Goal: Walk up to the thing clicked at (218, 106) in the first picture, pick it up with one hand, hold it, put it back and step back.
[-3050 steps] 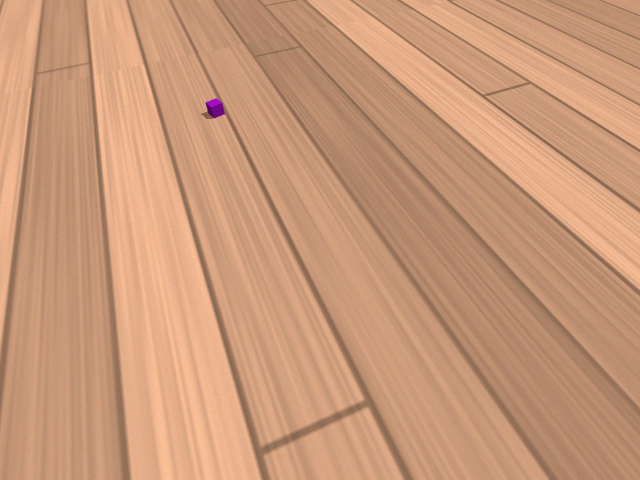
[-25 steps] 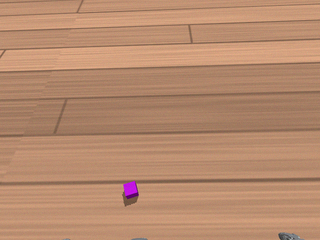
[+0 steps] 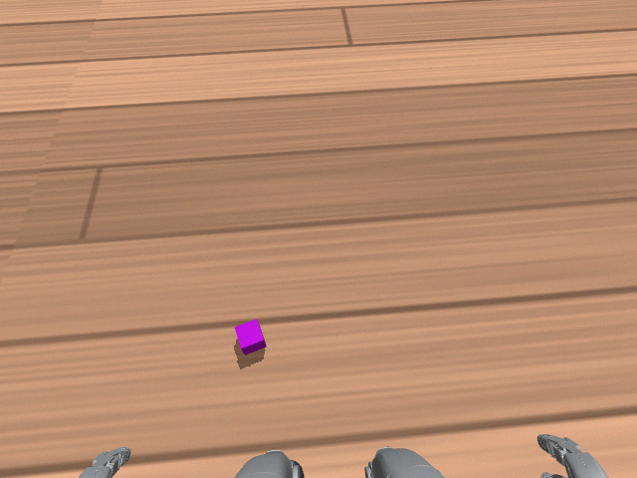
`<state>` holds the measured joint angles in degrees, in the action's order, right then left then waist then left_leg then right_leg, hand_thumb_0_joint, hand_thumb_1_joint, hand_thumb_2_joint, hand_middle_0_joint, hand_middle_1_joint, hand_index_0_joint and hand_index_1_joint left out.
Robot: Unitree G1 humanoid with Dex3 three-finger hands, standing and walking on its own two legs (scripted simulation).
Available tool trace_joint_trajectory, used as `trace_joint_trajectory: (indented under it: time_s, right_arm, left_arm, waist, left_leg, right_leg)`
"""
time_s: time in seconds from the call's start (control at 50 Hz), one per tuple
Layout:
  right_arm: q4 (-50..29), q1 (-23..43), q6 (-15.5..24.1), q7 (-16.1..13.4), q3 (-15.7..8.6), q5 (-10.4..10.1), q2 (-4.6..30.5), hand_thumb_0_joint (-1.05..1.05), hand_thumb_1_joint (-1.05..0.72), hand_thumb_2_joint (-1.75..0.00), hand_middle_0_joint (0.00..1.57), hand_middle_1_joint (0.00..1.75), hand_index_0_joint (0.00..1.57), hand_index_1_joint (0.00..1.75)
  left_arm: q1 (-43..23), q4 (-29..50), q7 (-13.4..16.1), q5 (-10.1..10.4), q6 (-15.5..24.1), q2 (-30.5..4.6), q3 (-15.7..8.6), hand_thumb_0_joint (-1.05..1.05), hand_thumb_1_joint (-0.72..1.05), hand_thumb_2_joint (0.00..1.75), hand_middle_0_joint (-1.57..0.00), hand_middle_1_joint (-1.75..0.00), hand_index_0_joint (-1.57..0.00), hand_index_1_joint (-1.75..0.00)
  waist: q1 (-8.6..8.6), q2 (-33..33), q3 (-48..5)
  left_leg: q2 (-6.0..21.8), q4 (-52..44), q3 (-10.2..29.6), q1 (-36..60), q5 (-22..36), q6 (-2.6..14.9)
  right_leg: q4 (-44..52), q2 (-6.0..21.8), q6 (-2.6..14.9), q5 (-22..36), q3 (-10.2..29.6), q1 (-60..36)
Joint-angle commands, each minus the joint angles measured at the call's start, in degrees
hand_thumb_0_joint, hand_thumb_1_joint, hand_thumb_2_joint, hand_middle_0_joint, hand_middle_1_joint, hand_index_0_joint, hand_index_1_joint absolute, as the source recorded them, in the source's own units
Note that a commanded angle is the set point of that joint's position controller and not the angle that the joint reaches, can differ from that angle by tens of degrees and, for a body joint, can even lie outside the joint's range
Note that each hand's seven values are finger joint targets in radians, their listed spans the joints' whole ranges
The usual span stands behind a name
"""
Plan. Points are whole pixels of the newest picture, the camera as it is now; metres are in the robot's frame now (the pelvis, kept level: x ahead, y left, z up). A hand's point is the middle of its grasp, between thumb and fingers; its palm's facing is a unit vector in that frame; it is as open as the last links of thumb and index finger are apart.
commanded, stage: step back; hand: left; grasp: from above
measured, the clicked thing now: (250, 337) +0.51 +0.22 -0.72
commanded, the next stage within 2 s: none
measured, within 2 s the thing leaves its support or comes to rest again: neither
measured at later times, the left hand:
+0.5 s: hand out of the picture -0.01 +0.27 -0.15, palm faces +0.05 -0.93 -0.36, open 7.4 cm
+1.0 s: hand out of the picture -0.21 +0.22 -0.12, palm faces +0.00 -0.91 -0.42, open 7.4 cm
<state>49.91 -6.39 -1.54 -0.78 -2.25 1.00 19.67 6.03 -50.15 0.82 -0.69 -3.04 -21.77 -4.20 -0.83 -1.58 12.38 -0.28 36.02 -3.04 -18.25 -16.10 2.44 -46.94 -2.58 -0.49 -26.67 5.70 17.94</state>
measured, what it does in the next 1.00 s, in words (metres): walks backwards: right foot, then left foot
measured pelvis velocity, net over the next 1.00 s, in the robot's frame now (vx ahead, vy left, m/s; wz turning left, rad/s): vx -0.29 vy -0.05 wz -0.01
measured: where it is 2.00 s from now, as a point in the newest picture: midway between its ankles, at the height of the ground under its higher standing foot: outside the picture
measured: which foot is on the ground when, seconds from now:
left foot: down 0.00-0.08, up 0.10-0.38, down 0.40-0.84, up 0.86-1.00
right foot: up 0.00-0.02, down 0.04-0.42, up 0.44-0.78, down 0.80-1.00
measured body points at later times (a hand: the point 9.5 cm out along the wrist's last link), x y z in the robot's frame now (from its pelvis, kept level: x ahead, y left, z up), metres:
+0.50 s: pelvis -0.13 +0.00 +0.00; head -0.07 +0.03 +0.45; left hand -0.01 +0.32 -0.12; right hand -0.04 -0.30 -0.11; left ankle -0.13 +0.12 -0.72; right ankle -0.07 -0.13 -0.68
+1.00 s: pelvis -0.29 -0.05 +0.01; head -0.24 -0.07 +0.45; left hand -0.21 +0.27 -0.09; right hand -0.18 -0.36 -0.12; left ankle -0.30 +0.10 -0.64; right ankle -0.26 -0.16 -0.72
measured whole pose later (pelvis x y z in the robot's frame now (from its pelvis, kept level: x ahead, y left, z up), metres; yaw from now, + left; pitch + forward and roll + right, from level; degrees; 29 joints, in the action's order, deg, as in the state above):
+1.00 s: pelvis -0.29 -0.05 +0.01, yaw +0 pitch -1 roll +2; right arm 48.9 -9.0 -3.1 -1.2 -3.1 -0.2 23.6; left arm 12.4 -47.8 -0.3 -2.4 -3.0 -19.4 -4.5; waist 1.3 1.4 7.7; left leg -7.1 65.8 7.8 -27.7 -26.7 -0.8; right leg -34.7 0.7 1.1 -16.5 3.2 16.8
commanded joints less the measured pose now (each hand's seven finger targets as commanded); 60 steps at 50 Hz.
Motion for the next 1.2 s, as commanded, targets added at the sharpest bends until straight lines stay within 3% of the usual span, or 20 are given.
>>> trace_joint_trajectory:
  time_s: [0.0, 0.02, 0.06, 0.08, 0.16, 0.3, 0.36, 0.4, 0.44, 0.5, 0.62, 0.74, 0.78, 0.8, 0.82, 0.84, 0.92, 1.08, 1.14, 1.18]
  right_arm:
    - [-4.11, 0.54, 0.21, -0.94, -4.06, -0.77, 15.99, 0.0, -0.9, -0.9, 0.2, 0.3, 0.2, 0.3]
    - [-4.3, 0.81, 0.1, -0.77, -3.56, -1.2, 14.46, 0.0, -0.9, -0.9, 0.2, 0.3, 0.2, 0.3]
    - [-5.16, 2.04, -0.49, -1.12, -3.12, -1.35, 11.74, 0.0, -0.9, -0.9, 0.2, 0.3, 0.2, 0.3]
    - [-3.98, 0.34, -0.84, -1.53, -4.05, -0.86, 13.43, 0.0, -0.9, -0.9, 0.2, 0.3, 0.2, 0.3]
    - [-1.1, -4.01, -0.3, -0.87, -3.35, -1.41, 13.21, 0.0, -0.9, -0.9, 0.2, 0.3, 0.2, 0.3]
    - [-3.17, -4.87, 1.03, -1.29, -2.41, -0.9, 11.98, 0.0, -0.9, -0.9, 0.2, 0.3, 0.2, 0.3]
    - [-0.89, -8.76, 1.6, -1.01, -3.61, 0.42, 12.16, 0.0, -0.9, -0.9, 0.2, 0.3, 0.2, 0.3]
    - [-2.62, -5.59, 1.71, -0.66, -5.51, 2.14, 20.27, 0.0, -0.9, -0.9, 0.2, 0.3, 0.2, 0.3]
    - [-4.22, -2.15, 1.94, -0.6, -6.11, 1.33, 23.69, 0.0, -0.9, -0.9, 0.2, 0.3, 0.2, 0.3]
    - [-5.53, 4.43, 2.16, -0.9, -3.83, 1.54, 15.98, 0.0, -0.9, -0.9, 0.2, 0.3, 0.2, 0.3]
    - [-5.27, -4.19, 1.75, -1.37, -4.45, 0.28, 14.98, 0.0, -0.9, -0.9, 0.2, 0.3, 0.2, 0.3]
    - [-7.82, 0.26, 0.32, -0.8, -5.09, 0.51, 17.79, 0.0, -0.9, -0.9, 0.2, 0.3, 0.2, 0.3]
    - [-8.13, 2.07, -0.66, -0.58, -4.54, -0.43, 16.02, 0.0, -0.9, -0.9, 0.2, 0.3, 0.2, 0.3]
    - [-9.04, 1.49, -0.69, -0.62, -3.77, -0.89, 12.96, 0.0, -0.9, -0.9, 0.2, 0.3, 0.2, 0.3]
    - [-9.49, 2.67, -0.75, -1.56, -3.8, -0.82, 12.29, 0.0, -0.9, -0.9, 0.2, 0.3, 0.2, 0.3]
    - [-8.66, 1.83, -0.76, -2.05, -4.95, -0.77, 14.69, 0.0, -0.9, -0.9, 0.2, 0.3, 0.2, 0.3]
    - [-4.62, -4.0, 0.02, -1.37, -3.64, -1.37, 13.13, 0.0, -0.9, -0.9, 0.2, 0.3, 0.2, 0.3]
    - [-5.28, -5.49, 1.21, -1.42, -2.86, -0.12, 11.47, 0.0, -0.9, -0.9, 0.2, 0.3, 0.2, 0.3]
    - [-2.37, -11.12, 1.17, -1.15, -4.2, 0.22, 12.84, 0.0, -0.9, -0.9, 0.2, 0.3, 0.2, 0.3]
    - [-3.85, -7.24, 0.88, -0.85, -5.87, 1.42, 20.99, 0.0, -0.9, -0.9, 0.2, 0.3, 0.2, 0.3]
  left_arm:
    - [7.14, 2.19, 0.63, -0.72, 2.34, -8.95, -3.14, 0.0, 0.9, 0.9, -0.2, -0.3, -0.2, -0.3]
    - [7.05, 1.98, 0.71, -1.24, 2.74, -11.23, -3.65, 0.0, 0.9, 0.9, -0.2, -0.3, -0.2, -0.3]
    - [2.73, 4.55, 0.42, -0.89, 2.57, -18.7, -4.96, 0.0, 0.9, 0.9, -0.2, -0.3, -0.2, -0.3]
    - [-0.48, 6.8, 0.61, -1.27, 2.82, -19.58, -5.13, 0.0, 0.9, 0.9, -0.2, -0.3, -0.2, -0.3]
    - [-3.77, 8.36, 0.9, -0.98, 2.61, -12.19, -3.83, 0.0, 0.9, 0.9, -0.2, -0.3, -0.2, -0.3]
    - [2.77, 9.46, 1.15, -1.28, 1.48, -12.12, -3.85, 0.0, 0.9, 0.9, -0.2, -0.3, -0.2, -0.3]
    - [0.29, 10.32, 0.42, -0.02, 0.1, -12.7, -3.15, 0.0, 0.9, 0.9, -0.2, -0.3, -0.2, -0.3]
    - [2.9, 10.85, 0.25, 0.27, -0.13, -8.44, -2.24, 0.0, 0.9, 0.9, -0.2, -0.3, -0.2, -0.3]
    - [-2.67, 10.8, 1.4, -0.76, -0.08, -12.27, -3.98, 0.0, 0.9, 0.9, -0.2, -0.3, -0.2, -0.3]
    - [4.57, 7.4, 0.57, 0.56, 0.02, -11.18, -3.89, 0.0, 0.9, 0.9, -0.2, -0.3, -0.2, -0.3]
    - [3.2, 8.68, 0.34, -0.47, 0.71, -10.16, -3.6, 0.0, 0.9, 0.9, -0.2, -0.3, -0.2, -0.3]
    - [10.67, 4.5, -0.32, -0.57, 1.4, -9.47, -3.59, 0.0, 0.9, 0.9, -0.2, -0.3, -0.2, -0.3]
    - [14.19, 2.35, -0.34, -1.32, 1.86, -11.27, -4.29, 0.0, 0.9, 0.9, -0.2, -0.3, -0.2, -0.3]
    - [13.05, 3.61, -0.43, -2.15, 2.15, -16.18, -5.56, 0.0, 0.9, 0.9, -0.2, -0.3, -0.2, -0.3]
    - [7.52, 6.27, -0.63, -1.73, 1.76, -20.81, -6.43, 0.0, 0.9, 0.9, -0.2, -0.3, -0.2, -0.3]
    - [3.02, 8.48, -0.21, -1.87, 1.98, -22.38, -6.65, 0.0, 0.9, 0.9, -0.2, -0.3, -0.2, -0.3]
    - [-2.72, 9.46, 0.43, -1.78, 2.23, -13.04, -4.78, 0.0, 0.9, 0.9, -0.2, -0.3, -0.2, -0.3]
    - [4.65, 10.3, 1.56, -1.45, 1.27, -12.5, -4.17, 0.0, 0.9, 0.9, -0.2, -0.3, -0.2, -0.3]
    - [1.26, 11.43, 0.85, -0.46, 0.07, -12.94, -3.12, 0.0, 0.9, 0.9, -0.2, -0.3, -0.2, -0.3]
    - [1.31, 12.31, 0.72, 0.16, 0.07, -9.16, -2.13, 0.0, 0.9, 0.9, -0.2, -0.3, -0.2, -0.3]
  waist:
    - [2.0, 7.97, -19.05]
    - [1.79, 4.24, -19.26]
    - [2.99, -13.43, -13.44]
    - [2.38, -13.13, -10.16]
    - [-0.36, -5.28, -10.28]
    - [2.75, -11.39, -18.33]
    - [0.08, -8.22, -17.17]
    - [1.42, 12.75, -15.69]
    - [-2.07, 14.94, -11.22]
    - [4.12, 9.23, -11.22]
    - [-1.09, 10.63, -14.6]
    - [1.48, 14.66, -17.93]
    - [3.07, 9.47, -17.24]
    - [2.72, -4.43, -15.43]
    - [3.72, -12.22, -12.32]
    - [3.71, -14.95, -9.06]
    - [-0.74, -7.27, -9.55]
    - [3.8, -10.77, -17.32]
    - [0.62, -6.45, -18.46]
    - [1.33, 12.81, -16.39]
  left_leg:
    - [11.46, 0.8, 12.41, 11.9, 27.72, 6.74]
    - [9.03, 2.81, 11.67, 4.35, 18.88, 4.1]
    - [-5.44, 22.71, 5.55, -6.55, -18.92, -1.65]
    - [-4.09, 31.79, 10.68, -2.69, -21.91, -2.63]
    - [-7.77, 34.15, 11.79, -6.32, -12.9, -3.05]
    - [-0.59, 3.02, 7.46, -6.26, -13.01, -3.54]
    - [-1.32, -16.48, 3.76, 6.4, 6.97, -2.27]
    - [16.81, -17.86, 28.81, 15.12, 18.97, 4.27]
    - [25.72, -19.55, 36.04, -2.23, 18.65, 15.84]
    - [13.05, -14.27, 15.01, 5.0, 26.04, 8.66]
    - [14.35, -8.99, 15.75, 19.67, 30.15, 11.91]
    - [13.48, -5.02, 13.5, 9.95, 22.03, 8.8]
    - [8.97, -0.04, 11.93, 0.15, 10.45, 3.98]
    - [-0.07, 9.28, 9.82, -11.21, -3.48, -0.14]
    - [-6.41, 22.47, 8.91, -10.86, -18.29, -2.69]
    - [-3.34, 31.01, 12.24, -6.86, -19.56, -3.02]
    - [-7.68, 34.2, 12.24, -9.17, -10.12, -2.98]
    - [-1.17, 3.57, 6.13, -6.73, -13.08, -3.3]
    - [-0.88, -12.74, 5.2, 6.89, 6.11, -0.94]
    - [17.22, -15.8, 29.1, 12.37, 19.48, 7.51]
  right_leg:
    - [23.59, 0.74, 2.08, 15.68, -3.83, -7.04]
    - [22.69, 4.07, 3.37, 25.3, 1.99, -12.91]
    - [27.61, 23.73, 18.34, 33.01, 24.44, -4.13]
    - [28.63, 26.97, 21.21, 31.99, 28.43, 5.07]
    - [23.79, 14.17, 12.95, 34.11, 8.26, -1.45]
    - [16.24, 15.19, 12.44, 42.48, 8.48, -21.01]
    - [10.73, 11.81, 8.04, 34.2, 5.38, -10.97]
    - [-3.01, -1.23, 2.16, 2.69, -0.77, 10.47]
    - [-20.7, -2.08, 0.92, -10.14, 5.98, 5.45]
    - [-26.98, -4.67, 1.7, -1.08, 6.8, 10.23]
    - [-14.32, -2.29, -2.08, -2.99, 3.66, 12.59]
    - [15.69, 1.44, 0.14, 5.83, -3.95, -4.65]
    - [24.17, 2.76, 2.34, 14.8, -0.87, -11.81]
    - [25.9, 12.73, 5.67, 15.3, 16.05, -12.82]
    - [30.07, 23.11, 14.89, 13.25, 23.78, 0.47]
    - [32.62, 27.59, 18.45, 11.32, 29.79, 10.9]
    - [22.67, 13.3, 10.22, 29.67, 5.32, 0.76]
    - [14.15, 17.12, 12.21, 44.4, 7.92, -20.06]
    - [9.87, 14.03, 7.88, 34.19, 5.0, -8.95]
    - [-4.49, -0.19, 1.98, 1.5, -4.24, 10.44]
